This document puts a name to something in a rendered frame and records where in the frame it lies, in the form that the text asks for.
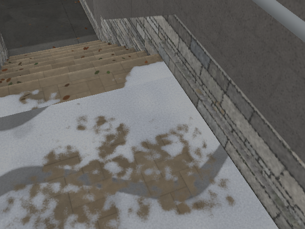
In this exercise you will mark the stairs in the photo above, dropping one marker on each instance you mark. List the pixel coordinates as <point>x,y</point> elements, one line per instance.
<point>36,65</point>

